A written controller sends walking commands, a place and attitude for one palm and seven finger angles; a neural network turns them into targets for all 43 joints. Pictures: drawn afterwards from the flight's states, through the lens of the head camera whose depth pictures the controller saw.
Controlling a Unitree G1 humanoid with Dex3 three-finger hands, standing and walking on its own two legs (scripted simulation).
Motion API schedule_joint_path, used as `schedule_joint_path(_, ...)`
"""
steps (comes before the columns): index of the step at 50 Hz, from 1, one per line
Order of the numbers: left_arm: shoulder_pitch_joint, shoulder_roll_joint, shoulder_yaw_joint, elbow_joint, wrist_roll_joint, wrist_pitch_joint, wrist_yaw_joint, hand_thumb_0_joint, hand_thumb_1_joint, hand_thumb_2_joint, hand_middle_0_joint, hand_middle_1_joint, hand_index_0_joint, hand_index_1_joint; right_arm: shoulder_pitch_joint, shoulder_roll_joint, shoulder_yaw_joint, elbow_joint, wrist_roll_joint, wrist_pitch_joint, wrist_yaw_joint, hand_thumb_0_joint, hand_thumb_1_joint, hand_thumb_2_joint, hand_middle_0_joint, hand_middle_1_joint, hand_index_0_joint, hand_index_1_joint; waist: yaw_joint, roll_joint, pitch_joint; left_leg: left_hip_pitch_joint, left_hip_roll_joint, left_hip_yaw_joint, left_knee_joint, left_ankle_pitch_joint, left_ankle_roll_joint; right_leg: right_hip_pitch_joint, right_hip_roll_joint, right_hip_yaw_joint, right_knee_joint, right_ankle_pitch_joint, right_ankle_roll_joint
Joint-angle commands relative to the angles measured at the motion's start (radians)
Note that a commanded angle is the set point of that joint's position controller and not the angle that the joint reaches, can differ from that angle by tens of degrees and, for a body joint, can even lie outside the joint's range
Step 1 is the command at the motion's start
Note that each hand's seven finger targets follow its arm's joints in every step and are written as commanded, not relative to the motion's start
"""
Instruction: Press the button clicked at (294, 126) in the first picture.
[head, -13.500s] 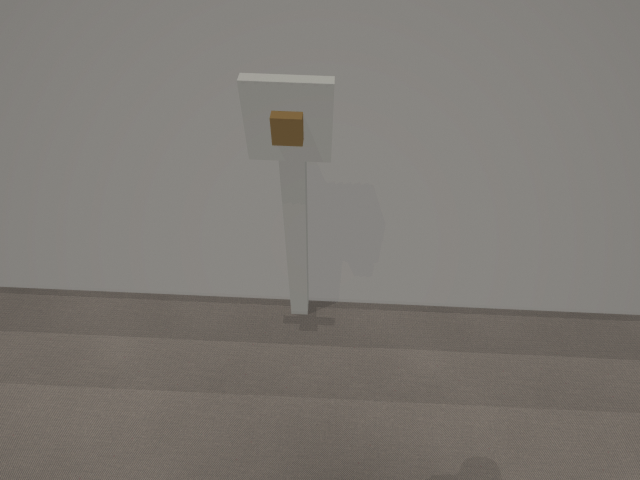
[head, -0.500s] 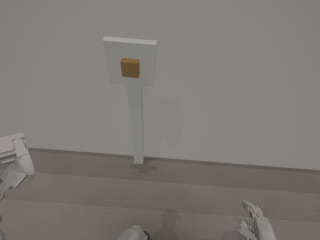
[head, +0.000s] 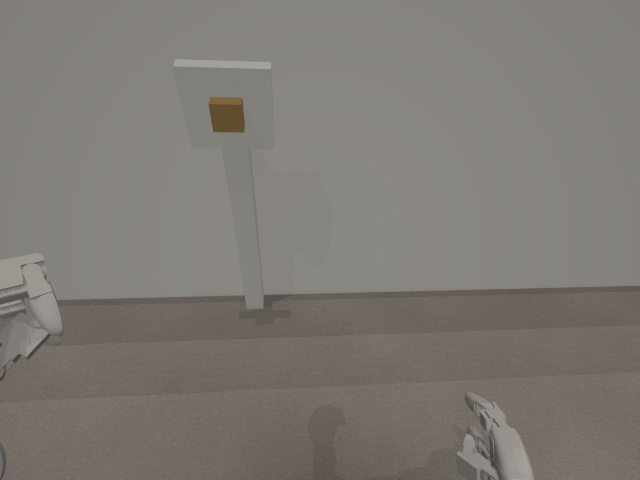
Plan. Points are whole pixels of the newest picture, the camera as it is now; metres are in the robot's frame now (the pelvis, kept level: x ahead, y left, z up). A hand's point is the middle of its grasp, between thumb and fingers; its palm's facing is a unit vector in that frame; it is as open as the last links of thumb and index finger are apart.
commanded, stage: stop stepping back and stand still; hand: left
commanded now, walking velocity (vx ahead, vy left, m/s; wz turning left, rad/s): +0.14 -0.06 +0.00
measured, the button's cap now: (227, 114) +0.75 +0.23 +0.05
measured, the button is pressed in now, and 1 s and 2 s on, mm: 0 0 0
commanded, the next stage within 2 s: let the arm hang, fingers relaxed in 1.08 s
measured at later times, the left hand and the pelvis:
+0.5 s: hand (3, 446) +0.12 +0.24 +0.17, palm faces +0.43 -0.81 -0.39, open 3.1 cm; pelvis -0.06 +0.00 +0.01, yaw +2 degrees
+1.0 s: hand out of the picture +0.14 +0.27 +0.17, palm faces +0.41 -0.79 -0.45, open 3.1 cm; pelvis -0.04 +0.02 +0.01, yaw +2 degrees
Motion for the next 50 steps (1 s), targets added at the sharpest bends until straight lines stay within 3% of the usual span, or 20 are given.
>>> schedule_joint_path(1,0.127,0.151,0.121,-0.303,-0.007,-0.038,0.018,0.0,0.9,0.9,-1.3,-1.5,-1.3,-1.5,-0.073,-0.128,-0.051,-0.188,-0.007,-0.062,0.001,0.0,-0.9,-0.9,0.2,0.3,0.2,0.3,0.01,0.212,-0.17,0.1,0.293,-0.394,-0.44,-0.398,-0.048,0.032,0.019,-0.02,0.036,0.02,-0.005)
schedule_joint_path(4,0.241,0.135,0.109,-0.358,0.006,-0.03,0.021,0.0,0.9,0.9,-1.3,-1.5,-1.3,-1.5,-0.09,-0.132,-0.049,-0.218,-0.003,-0.047,0.012,0.0,-0.9,-0.9,0.2,0.3,0.2,0.3,0.016,0.333,-0.1,-0.196,0.223,-0.232,-0.471,-0.55,-0.07,0.263,0.06,-0.138,-0.084,0.037,-0.022)
schedule_joint_path(6,0.267,0.154,0.125,-0.336,0.015,-0.024,0.023,0.0,0.9,0.9,-1.3,-1.5,-1.3,-1.5,-0.088,-0.133,-0.056,-0.227,-0.001,-0.027,0.009,0.0,-0.9,-0.9,0.2,0.3,0.2,0.3,0.019,0.265,-0.068,-0.302,0.165,-0.154,-0.337,-0.553,-0.066,0.351,0.041,-0.146,-0.217,0.038,-0.037)
schedule_joint_path(7,0.269,0.157,0.126,-0.317,0.019,-0.018,0.025,0.0,0.9,0.9,-1.3,-1.5,-1.3,-1.5,-0.074,-0.127,-0.063,-0.223,-0.001,-0.016,0.006,0.0,-0.9,-0.9,0.2,0.3,0.2,0.3,0.024,0.132,-0.062,-0.288,0.106,-0.104,-0.155,-0.495,-0.075,0.31,-0.009,-0.081,-0.342,-0.008,-0.06)
schedule_joint_path(8,0.241,0.179,0.136,-0.305,0.025,-0.015,0.026,0.0,0.9,0.9,-1.3,-1.5,-1.3,-1.5,-0.069,-0.118,-0.073,-0.211,0.001,0.0,0.004,0.0,-0.9,-0.9,0.2,0.3,0.2,0.3,0.023,-0.116,-0.05,-0.233,0.027,-0.035,0.259,-0.348,-0.084,0.109,-0.209,0.212,-0.533,-0.176,-0.133)
schedule_joint_path(9,0.155,0.173,0.127,-0.321,0.015,-0.013,0.023,0.0,0.9,0.9,-1.3,-1.5,-1.3,-1.5,-0.066,-0.139,-0.083,-0.191,-0.002,0.011,-0.002,0.0,-0.9,-0.9,0.2,0.3,0.2,0.3,0.015,-0.214,0.003,-0.278,0.005,-0.079,0.556,-0.282,-0.09,-0.081,-0.397,0.475,-0.668,-0.3,-0.214)
schedule_joint_path(10,0.068,0.172,0.146,-0.31,0.012,-0.032,0.024,0.0,0.9,0.9,-1.3,-1.5,-1.3,-1.5,-0.056,-0.157,-0.087,-0.153,-0.017,0.01,-0.002,0.0,-0.9,-0.9,0.2,0.3,0.2,0.3,-0.008,-0.117,0.008,-0.289,0.022,-0.115,0.669,-0.226,-0.098,-0.12,-0.401,0.441,-0.666,-0.241,-0.218)
schedule_joint_path(14,0.08,0.112,0.083,-0.067,0.017,-0.039,0.022,0.0,0.9,0.9,-1.3,-1.5,-1.3,-1.5,-0.024,-0.137,-0.071,-0.128,-0.006,-0.005,-0.02,0.0,-0.9,-0.9,0.2,0.3,0.2,0.3,-0.03,0.022,-0.013,-0.202,0.083,-0.081,0.545,-0.088,-0.081,-0.155,-0.27,0.19,-0.594,-0.227,-0.132)
schedule_joint_path(21,0.023,0.108,0.031,-0.184,0.045,-0.059,0.047,0.0,0.9,0.9,-1.3,-1.5,-1.3,-1.5,-0.033,-0.132,-0.065,-0.141,-0.014,-0.068,-0.048,0.0,-0.9,-0.9,0.2,0.3,0.2,0.3,0.014,-0.139,-0.05,0.082,0.042,0.031,-0.027,-0.202,-0.027,-0.005,-0.231,0.117,-0.532,-0.145,-0.101)
schedule_joint_path(23,0.022,0.125,0.056,-0.25,0.038,-0.067,0.051,0.0,0.9,0.9,-1.3,-1.5,-1.3,-1.5,-0.015,-0.142,-0.066,-0.152,-0.018,-0.074,-0.047,0.0,-0.9,-0.9,0.2,0.3,0.2,0.3,0.001,-0.005,-0.068,0.19,0.079,-0.036,-0.157,-0.188,-0.009,-0.015,-0.171,0.068,-0.378,-0.023,-0.072)
schedule_joint_path(25,0.035,0.136,0.08,-0.309,0.034,-0.082,0.057,0.0,0.9,0.9,-1.3,-1.5,-1.3,-1.5,-0.011,-0.166,-0.069,-0.166,-0.014,-0.072,-0.041,0.0,-0.9,-0.9,0.2,0.3,0.2,0.3,0.005,0.294,-0.078,0.278,0.287,-0.344,-0.21,-0.086,0.072,-0.145,-0.042,-0.054,-0.098,0.153,-0.003)
schedule_joint_path(26,0.035,0.146,0.095,-0.307,0.039,-0.085,0.058,0.0,0.9,0.9,-1.3,-1.5,-1.3,-1.5,-0.01,-0.148,-0.063,-0.159,-0.012,-0.074,-0.029,0.0,-0.9,-0.9,0.2,0.3,0.2,0.3,0.01,0.278,-0.076,0.265,0.335,-0.378,-0.216,0.05,0.09,-0.177,-0.021,-0.086,-0.03,0.105,0.023)
schedule_joint_path(29,0.081,0.134,0.115,-0.228,0.034,-0.063,0.04,0.0,0.9,0.9,-1.3,-1.5,-1.3,-1.5,-0.025,-0.134,-0.052,-0.145,0.001,-0.072,-0.02,0.0,-0.9,-0.9,0.2,0.3,0.2,0.3,0.007,0.294,0.016,-0.037,0.259,-0.212,-0.214,-0.147,0.034,0.058,-0.02,-0.115,-0.175,0.137,0.005)
schedule_joint_path(31,0.092,0.114,0.098,-0.188,0.03,-0.061,0.034,0.0,0.9,0.9,-1.3,-1.5,-1.3,-1.5,-0.021,-0.135,-0.057,-0.143,0.008,-0.072,-0.013,0.0,-0.9,-0.9,0.2,0.3,0.2,0.3,-0.001,0.164,0.016,-0.061,0.176,-0.121,-0.093,-0.115,-0.011,0.131,-0.04,-0.057,-0.296,0.275,-0.002)
schedule_joint_path(34,0.132,0.103,0.086,-0.121,0.015,-0.055,0.025,0.0,0.9,0.9,-1.3,-1.5,-1.3,-1.5,-0.008,-0.128,-0.072,-0.146,0.015,-0.043,0.005,0.0,-0.9,-0.9,0.2,0.3,0.2,0.3,-0.01,-0.176,-0.036,-0.066,0.052,-0.056,0.205,-0.198,-0.073,0.106,-0.262,0.286,-0.478,0.295,-0.101)
schedule_joint_path(37,0.116,0.095,0.07,-0.145,0.021,-0.061,0.027,0.0,0.9,0.9,-1.3,-1.5,-1.3,-1.5,-0.031,-0.119,-0.056,-0.144,0.01,-0.027,0.008,0.0,-0.9,-0.9,0.2,0.3,0.2,0.3,-0.005,-0.101,-0.067,-0.056,0.086,-0.105,0.189,-0.251,-0.061,0.154,-0.284,0.199,-0.411,0.522,-0.137)
schedule_joint_path(39,0.124,0.108,0.086,-0.177,0.021,-0.068,0.035,0.0,0.9,0.9,-1.3,-1.5,-1.3,-1.5,-0.036,-0.106,-0.043,-0.147,0.005,-0.026,-0.002,0.0,-0.9,-0.9,0.2,0.3,0.2,0.3,-0.014,-0.08,-0.112,0.096,0.068,-0.07,-0.047,-0.066,-0.057,0.141,-0.193,0.059,-0.328,0.515,-0.084)
schedule_joint_path(41,0.097,0.118,0.079,-0.252,0.013,-0.072,0.035,0.0,0.9,0.9,-1.3,-1.5,-1.3,-1.5,-0.061,-0.129,-0.049,-0.163,0.001,-0.031,-0.015,0.0,-0.9,-0.9,0.2,0.3,0.2,0.3,0.003,0.085,-0.109,0.189,0.144,-0.167,-0.15,0.144,-0.039,0.085,-0.088,-0.024,-0.233,0.413,-0.017)
schedule_joint_path(45,0.072,0.147,0.097,-0.324,0.02,-0.073,0.032,0.0,0.9,0.9,-1.3,-1.5,-1.3,-1.5,-0.068,-0.126,-0.044,-0.171,-0.001,-0.043,-0.02,0.0,-0.9,-0.9,0.2,0.3,0.2,0.3,0.017,0.226,-0.085,0.137,0.202,-0.203,-0.173,0.223,-0.019,0.098,-0.038,-0.066,-0.219,0.383,0.01)
schedule_joint_path(50,0.142,0.099,0.073,-0.225,0.016,-0.067,0.031,0.0,0.9,0.9,-1.3,-1.5,-1.3,-1.5,-0.039,-0.131,-0.057,-0.169,0.01,-0.044,-0.006,0.0,-0.9,-0.9,0.2,0.3,0.2,0.3,0.005,0.108,-0.135,0.148,0.137,-0.112,-0.073,0.287,-0.065,0.191,-0.068,-0.022,-0.286,0.641,-0.012)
